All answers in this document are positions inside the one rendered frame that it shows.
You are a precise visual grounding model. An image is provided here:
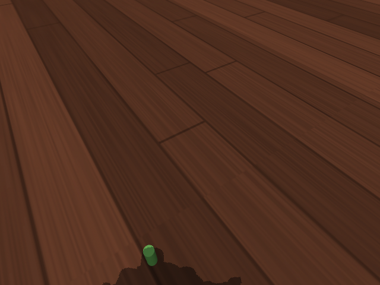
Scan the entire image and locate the can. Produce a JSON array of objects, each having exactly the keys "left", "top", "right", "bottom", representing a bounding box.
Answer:
[{"left": 143, "top": 245, "right": 157, "bottom": 266}]

